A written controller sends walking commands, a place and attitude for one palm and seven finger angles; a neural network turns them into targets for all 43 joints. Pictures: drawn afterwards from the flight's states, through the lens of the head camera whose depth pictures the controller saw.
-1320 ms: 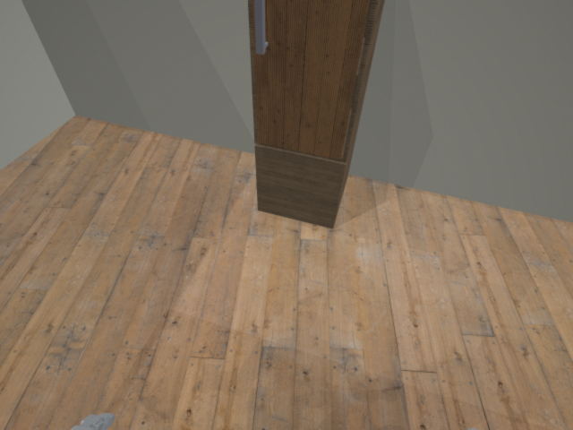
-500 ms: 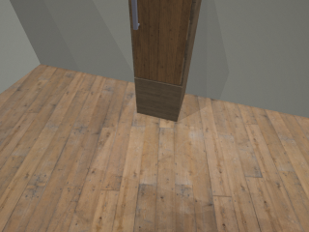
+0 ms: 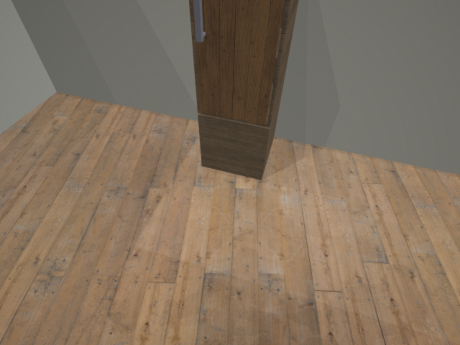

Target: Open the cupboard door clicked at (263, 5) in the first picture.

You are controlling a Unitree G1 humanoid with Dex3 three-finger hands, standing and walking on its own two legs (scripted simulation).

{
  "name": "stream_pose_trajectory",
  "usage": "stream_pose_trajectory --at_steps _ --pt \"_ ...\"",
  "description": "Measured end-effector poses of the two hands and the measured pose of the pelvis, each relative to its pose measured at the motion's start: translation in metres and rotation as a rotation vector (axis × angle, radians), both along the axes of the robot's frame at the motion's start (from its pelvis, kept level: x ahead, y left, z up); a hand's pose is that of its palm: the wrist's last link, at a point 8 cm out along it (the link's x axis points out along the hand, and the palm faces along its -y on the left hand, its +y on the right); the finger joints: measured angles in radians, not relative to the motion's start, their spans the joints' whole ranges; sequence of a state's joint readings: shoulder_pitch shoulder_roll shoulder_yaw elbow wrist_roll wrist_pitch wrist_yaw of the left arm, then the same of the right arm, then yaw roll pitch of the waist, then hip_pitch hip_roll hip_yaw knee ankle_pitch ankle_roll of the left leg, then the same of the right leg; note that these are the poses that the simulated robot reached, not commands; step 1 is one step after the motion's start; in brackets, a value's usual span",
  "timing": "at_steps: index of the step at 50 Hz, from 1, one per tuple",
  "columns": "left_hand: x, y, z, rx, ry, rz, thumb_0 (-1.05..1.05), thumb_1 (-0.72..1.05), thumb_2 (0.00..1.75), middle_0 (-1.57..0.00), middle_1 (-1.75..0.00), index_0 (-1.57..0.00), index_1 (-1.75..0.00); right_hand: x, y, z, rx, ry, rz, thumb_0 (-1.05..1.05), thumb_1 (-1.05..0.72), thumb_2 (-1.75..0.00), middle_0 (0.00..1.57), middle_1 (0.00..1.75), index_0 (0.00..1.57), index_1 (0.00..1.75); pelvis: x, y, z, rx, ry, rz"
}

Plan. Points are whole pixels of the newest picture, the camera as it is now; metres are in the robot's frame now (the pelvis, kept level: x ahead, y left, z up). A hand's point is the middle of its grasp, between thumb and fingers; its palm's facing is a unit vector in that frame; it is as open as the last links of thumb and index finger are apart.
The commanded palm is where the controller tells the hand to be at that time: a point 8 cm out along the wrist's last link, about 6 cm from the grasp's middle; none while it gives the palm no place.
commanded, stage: look at it before walking up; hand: left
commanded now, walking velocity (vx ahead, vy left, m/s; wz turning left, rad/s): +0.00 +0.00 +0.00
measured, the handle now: (200, 14) +1.16 +0.18 +0.11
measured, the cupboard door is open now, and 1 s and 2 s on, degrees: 0 0 0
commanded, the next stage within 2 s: walk to a spot facing it in 0.12 s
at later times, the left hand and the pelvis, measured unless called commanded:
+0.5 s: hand out of the picture +0.06 +0.24 -0.17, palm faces +0.09 -0.95 -0.29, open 7.4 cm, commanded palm none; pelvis +0.00 +0.01 -0.01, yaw +6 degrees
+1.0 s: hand out of the picture +0.08 +0.28 -0.17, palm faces +0.35 -0.92 -0.18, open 7.4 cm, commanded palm none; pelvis +0.10 +0.08 +0.00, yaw +20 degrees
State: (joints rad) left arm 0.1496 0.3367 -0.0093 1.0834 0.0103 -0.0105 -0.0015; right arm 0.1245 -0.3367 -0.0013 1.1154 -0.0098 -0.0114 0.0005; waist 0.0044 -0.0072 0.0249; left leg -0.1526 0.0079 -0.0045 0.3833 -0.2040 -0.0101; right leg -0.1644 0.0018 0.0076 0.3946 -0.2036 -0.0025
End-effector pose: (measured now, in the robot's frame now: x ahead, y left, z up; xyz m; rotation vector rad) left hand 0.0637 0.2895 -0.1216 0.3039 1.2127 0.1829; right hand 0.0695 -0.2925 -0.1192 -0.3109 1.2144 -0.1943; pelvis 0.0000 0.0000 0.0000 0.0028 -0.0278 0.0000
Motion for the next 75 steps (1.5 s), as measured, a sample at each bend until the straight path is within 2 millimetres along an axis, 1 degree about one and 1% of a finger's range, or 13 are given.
stream_pose_trajectory --at_steps 20,27,33,36,40,45,51,58,60,62,68,72,75 --pt "0.002 -0.001 -0.003 0.003 -0.021 0.046 0.01 0.91 0.9 -0.21 -0.3 -0.21 -0.29 0.011 0.012 -0.007 0.016 0.007 0.025 0.01 -0.91 -0.9 0.2 0.3 0.2 0.3 0.001 0.002 -0.004 -0.001 0.007 0.039" --pt "-0.032 -0.006 -0.023 -0.064 -0.033 0.145 0.01 0.91 0.9 -0.21 -0.3 -0.21 -0.3 0.005 0.045 -0.019 0.046 0.082 0.088 0.01 -0.91 -0.9 0.2 0.3 0.2 0.3 -0.005 0.015 -0.013 -0.027 0.005 0.141" --pt "-0.073 0.013 -0.052 -0.128 0.023 0.258 0.01 0.91 0.9 -0.21 -0.3 -0.21 -0.3 0.013 0.085 -0.021 0.048 0.061 0.154 0.01 -0.91 -0.9 0.2 0.3 0.2 0.3 0.004 0.044 -0.026 -0.025 0.009 0.229" --pt "-0.079 0.02 -0.048 -0.144 0.06 0.288 0.01 0.91 0.9 -0.21 -0.3 -0.21 -0.29 0.006 0.101 -0.018 0.051 0.084 0.147 0.0 -0.91 -0.9 0.2 0.3 0.2 0.3 0.013 0.056 -0.02 -0.024 0.016 0.241" --pt "-0.071 0.029 -0.033 -0.156 0.035 0.331 0.01 0.91 0.9 -0.2 -0.3 -0.2 -0.29 -0.002 0.121 -0.009 0.066 0.155 0.157 0.0 -0.91 -0.9 0.2 0.3 0.2 0.3 0.03 0.067 -0.006 -0.031 0.027 0.285" --pt "-0.05 0.034 -0.023 -0.154 0.018 0.375 0.01 0.91 0.9 -0.2 -0.3 -0.2 -0.29 0.006 0.138 -0.006 0.088 0.21 0.157 0.01 -0.91 -0.9 0.2 0.3 0.2 0.3 0.059 0.076 0.001 -0.026 0.034 0.323" --pt "0.002 0.034 -0.023 -0.153 0.007 0.396 0.01 0.91 0.9 -0.2 -0.3 -0.2 -0.29 0.034 0.148 -0.013 0.109 0.257 0.148 0.0 -0.91 -0.9 0.21 0.3 0.2 0.3 0.105 0.08 -0.001 -0.005 0.04 0.356" --pt "0.114 0.031 -0.025 -0.138 -0.089 0.374 0.01 0.91 0.9 -0.2 -0.3 -0.2 -0.29 0.09 0.142 -0.035 0.123 0.346 0.156 0.0 -0.91 -0.9 0.21 0.3 0.2 0.3 0.179 0.078 -0.017 0.007 0.042 0.392" --pt "0.144 0.032 -0.028 -0.115 -0.149 0.379 0.01 0.91 0.9 -0.2 -0.3 -0.2 -0.29 0.115 0.136 -0.047 0.124 0.375 0.176 0.0 -0.91 -0.9 0.21 0.3 0.2 0.3 0.204 0.075 -0.027 0.011 0.038 0.419" --pt "0.161 0.031 -0.026 -0.1 -0.191 0.409 0.01 0.91 0.9 -0.2 -0.3 -0.2 -0.29 0.15 0.132 -0.052 0.118 0.376 0.216 0.01 -0.91 -0.9 0.21 0.3 0.2 0.3 0.221 0.073 -0.029 0.0 0.024 0.452" --pt "0.157 0.021 -0.015 -0.086 -0.157 0.547 0.01 0.91 0.9 -0.21 -0.3 -0.21 -0.29 0.293 0.145 -0.039 0.098 0.197 0.361 0.01 -0.91 -0.9 0.2 0.3 0.2 0.3 0.262 0.075 -0.013 -0.001 0.001 0.535" --pt "0.138 0.019 -0.014 -0.077 -0.079 0.624 0.0 0.94 0.9 -0.21 -0.3 -0.21 -0.29 0.382 0.176 -0.025 0.102 0.062 0.455 0.01 -0.92 -0.9 0.2 0.3 0.19 0.3 0.282 0.081 -0.007 -0.008 0.005 0.581" --pt "0.125 0.014 -0.019 -0.098 -0.02 0.677 0.0 0.93 0.9 -0.21 -0.3 -0.2 -0.29 0.432 0.206 -0.015 0.111 -0.007 0.53 0.0 -0.92 -0.9 0.2 0.3 0.19 0.3 0.295 0.088 -0.006 -0.015 0.007 0.616"
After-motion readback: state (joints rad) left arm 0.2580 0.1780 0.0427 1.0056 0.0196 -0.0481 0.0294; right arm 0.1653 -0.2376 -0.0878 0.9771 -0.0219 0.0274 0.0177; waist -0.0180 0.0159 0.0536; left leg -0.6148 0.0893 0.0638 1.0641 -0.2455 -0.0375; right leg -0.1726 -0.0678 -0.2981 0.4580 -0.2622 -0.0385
